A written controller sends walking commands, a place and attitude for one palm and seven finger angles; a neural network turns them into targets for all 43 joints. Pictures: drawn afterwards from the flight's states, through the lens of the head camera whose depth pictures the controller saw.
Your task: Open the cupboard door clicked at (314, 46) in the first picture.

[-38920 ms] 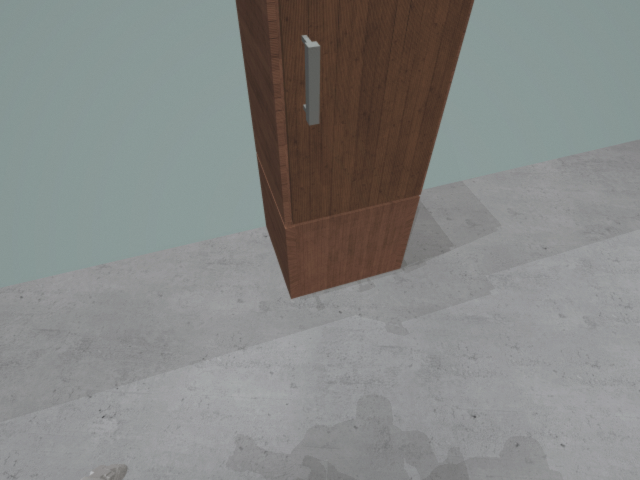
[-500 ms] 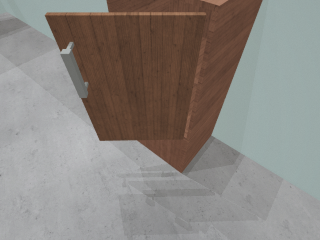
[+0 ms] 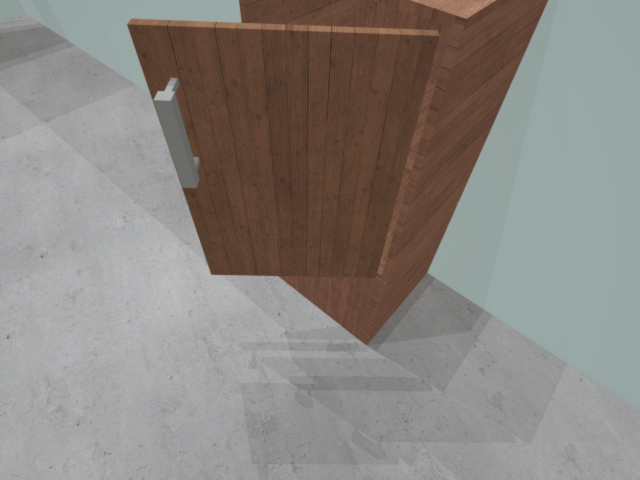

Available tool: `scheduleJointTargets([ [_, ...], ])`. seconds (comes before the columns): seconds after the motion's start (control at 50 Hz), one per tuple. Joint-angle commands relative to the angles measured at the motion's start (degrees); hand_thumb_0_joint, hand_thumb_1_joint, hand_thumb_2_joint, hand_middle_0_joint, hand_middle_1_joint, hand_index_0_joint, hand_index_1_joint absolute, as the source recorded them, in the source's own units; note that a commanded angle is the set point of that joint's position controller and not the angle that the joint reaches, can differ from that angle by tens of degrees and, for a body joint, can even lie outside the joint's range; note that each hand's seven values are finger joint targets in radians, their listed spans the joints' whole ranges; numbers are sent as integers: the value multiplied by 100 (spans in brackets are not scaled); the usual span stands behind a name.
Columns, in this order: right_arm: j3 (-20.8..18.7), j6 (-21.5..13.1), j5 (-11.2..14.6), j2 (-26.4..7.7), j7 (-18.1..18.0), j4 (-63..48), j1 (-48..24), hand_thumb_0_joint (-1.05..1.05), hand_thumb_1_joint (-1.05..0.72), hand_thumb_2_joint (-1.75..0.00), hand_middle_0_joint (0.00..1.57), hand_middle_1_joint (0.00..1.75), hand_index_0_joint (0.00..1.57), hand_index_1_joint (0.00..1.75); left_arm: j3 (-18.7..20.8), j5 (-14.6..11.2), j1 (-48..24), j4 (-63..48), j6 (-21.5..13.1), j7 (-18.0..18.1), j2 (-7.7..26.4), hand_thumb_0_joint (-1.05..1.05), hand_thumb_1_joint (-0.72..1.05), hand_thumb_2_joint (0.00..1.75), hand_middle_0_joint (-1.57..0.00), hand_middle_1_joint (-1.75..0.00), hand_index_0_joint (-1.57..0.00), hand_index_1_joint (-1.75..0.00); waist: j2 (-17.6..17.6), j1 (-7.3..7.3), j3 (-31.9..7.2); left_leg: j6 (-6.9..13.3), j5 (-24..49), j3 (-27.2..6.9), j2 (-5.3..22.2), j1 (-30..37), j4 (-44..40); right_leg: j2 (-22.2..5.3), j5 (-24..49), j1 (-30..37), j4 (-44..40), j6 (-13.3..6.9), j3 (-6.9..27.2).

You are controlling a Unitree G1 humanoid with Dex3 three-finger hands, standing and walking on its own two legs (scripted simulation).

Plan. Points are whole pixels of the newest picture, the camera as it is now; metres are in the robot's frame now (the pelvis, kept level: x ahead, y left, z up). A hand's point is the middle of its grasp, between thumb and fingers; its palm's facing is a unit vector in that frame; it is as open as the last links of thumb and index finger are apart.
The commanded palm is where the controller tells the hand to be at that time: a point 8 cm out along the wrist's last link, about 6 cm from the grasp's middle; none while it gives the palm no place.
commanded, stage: come to a stop and stand still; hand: left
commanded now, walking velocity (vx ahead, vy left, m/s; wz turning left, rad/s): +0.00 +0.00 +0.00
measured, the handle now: (182, 135) +0.57 +0.27 +0.09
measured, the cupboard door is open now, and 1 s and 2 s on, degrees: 41 41 41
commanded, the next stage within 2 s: look again from close up in 0.44 s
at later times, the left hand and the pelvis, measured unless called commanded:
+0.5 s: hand out of the picture +0.00 +0.16 -0.18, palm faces -0.02 -0.98 -0.20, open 7.4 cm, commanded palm none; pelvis -0.02 -0.02 +0.00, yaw -1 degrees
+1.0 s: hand out of the picture +0.01 +0.17 -0.18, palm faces -0.02 -0.98 -0.21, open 7.4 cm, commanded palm none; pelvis -0.01 -0.02 +0.00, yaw -2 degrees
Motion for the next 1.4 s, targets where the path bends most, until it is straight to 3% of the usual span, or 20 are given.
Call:
scheduleJointTargets([
  [0.0,-131,-68,127,-616,39,-25,403,0,-90,-90,20,30,20,30,-19,25,403,-44,-276,69,569,0,90,90,-20,-30,-20,-30,-28,-194,-440,-137,1272,-616,662,354,-294,-678,2101,357,-1493,-259,705],
  [0.02,-111,-49,115,-578,82,7,385,0,-90,-90,20,30,20,30,-57,17,316,-68,-278,55,617,0,90,90,-20,-30,-20,-30,85,-236,-265,-193,762,-598,536,433,-458,-792,1734,7,-1505,-310,678],
  [0.06,-97,-36,68,-578,85,133,423,0,-90,-90,20,30,20,30,-85,19,408,36,-326,57,503,0,90,90,-20,-30,-20,-30,-579,-213,-355,-173,1116,-509,583,673,-374,-554,2040,38,-1443,-263,560],
  [0.1,-87,-39,64,-597,91,236,438,0,-90,-90,20,30,20,30,-129,5,463,82,-341,72,427,0,90,90,-20,-30,-20,-30,-472,-212,-233,-163,1013,-527,611,702,-479,-534,1774,-44,-1548,-237,592],
  [0.12,-78,-129,86,-926,143,-282,87,0,-90,-90,20,30,20,30,-145,135,958,11,-417,294,513,0,90,90,-20,-30,-20,-30,-349,-23,105,-217,1451,-405,745,179,538,-587,3091,-170,-1336,-107,822],
  [0.14,-36,-90,68,-620,183,-365,335,0,-90,-90,20,30,20,30,-135,71,671,-272,-447,265,731,0,90,90,-20,-30,-20,-30,-291,-234,-148,-190,86,-443,553,-37,221,-712,1815,-97,-1417,-298,884],
  [0.18,16,-76,8,-648,233,-415,386,0,-90,-90,20,30,20,30,-154,44,515,-436,-476,189,749,0,90,90,-20,-30,-20,-30,215,-245,16,-159,-64,-446,491,-15,21,-515,309,-492,-1388,-423,807],
  [0.2,29,-94,7,-669,232,-429,396,0,-90,-90,20,30,20,30,-168,39,578,-445,-472,163,719,0,90,90,-20,-30,-20,-30,357,-228,44,-108,42,-526,519,-72,-52,-405,182,-506,-1305,-421,764],
  [0.24,52,-108,20,-710,220,-476,433,0,-90,-90,20,30,20,30,-197,35,678,-444,-444,129,678,0,90,90,-20,-30,-20,-30,139,-183,34,-48,-75,-594,561,-200,-172,-290,-34,-443,-1256,-393,691],
  [0.32,102,-146,27,-711,200,-387,491,0,-90,-90,20,30,20,30,-223,26,743,-415,-422,102,630,0,90,90,-20,-30,-20,-30,-130,-144,-41,-38,156,-543,551,-106,-201,-289,291,-309,-1241,-347,677],
  [0.44,127,-166,28,-712,174,-184,522,0,-90,-90,20,30,20,30,-229,18,779,-338,-386,79,637,0,90,90,-20,-30,-20,-30,16,-100,84,-42,110,-557,589,-134,-347,-271,294,-321,-1294,-328,656],
  [0.64,114,-234,42,-742,124,49,484,0,-90,-90,20,30,20,30,-185,28,728,-198,-383,66,660,0,90,90,-20,-30,-20,-30,200,-66,-127,-28,738,-524,700,78,-385,-274,1150,-53,-1184,-282,567],
  [1.1,53,-255,54,-1020,95,180,52,0,-90,-90,20,30,20,30,-128,51,551,-8,-397,32,881,0,90,90,-20,-30,-20,-30,87,-50,-261,-11,1230,-477,794,497,-495,-333,1809,77,-1298,-259,614],
  [1.18,82,-156,26,-851,160,114,154,0,-90,-90,20,30,20,30,-85,87,747,-24,-315,17,812,0,90,90,-20,-30,-20,-30,-6,22,-59,-23,86,-359,569,-8,-204,-475,572,77,-1288,-354,695],
  [1.24,58,-83,0,-788,206,-119,108,0,-90,-90,20,30,20,30,42,94,914,-114,-274,-3,1067,0,90,90,-20,-30,-20,-30,-568,105,232,-118,-629,-82,212,-823,528,-984,-215,226,-1690,-648,1293],
  [1.28,33,-59,-9,-752,220,-292,-64,0,-90,-90,20,30,20,30,144,101,1146,-164,-282,23,1195,0,90,90,-20,-30,-20,-30,-1012,228,452,-180,-1057,24,160,-1479,1354,-1590,314,464,-1946,-1009,1831],
  [1.3,36,-87,-1,-743,226,-386,-162,0,-90,-90,20,30,20,30,177,118,1232,-189,-316,31,1189,0,90,90,-20,-30,-20,-30,-950,266,449,-176,-1235,-68,205,-1675,1555,-1739,1112,652,-1826,-1147,1864],
  [1.34,48,-160,43,-676,240,-414,29,0,-90,-90,20,30,20,30,209,136,1118,-241,-356,35,1170,0,90,90,-20,-30,-20,-30,-787,127,143,-142,-1106,-95,238,-1212,849,-1644,2300,802,-1227,-1089,1304],
  [1.36,42,-197,44,-637,238,-261,479,0,-90,-90,20,30,20,30,203,122,908,-307,-335,31,1114,0,90,90,-20,-30,-20,-30,-584,-114,-14,-98,-495,40,156,-229,81,-1348,2202,281,-760,-862,844],
  [1.38,7,-238,9,-858,209,-81,1064,0,-90,-90,20,30,20,30,160,88,746,-411,-307,-2,942,0,90,90,-20,-30,-20,-30,190,-360,-287,128,378,-485,429,881,-308,-698,1659,-516,236,-552,236],
])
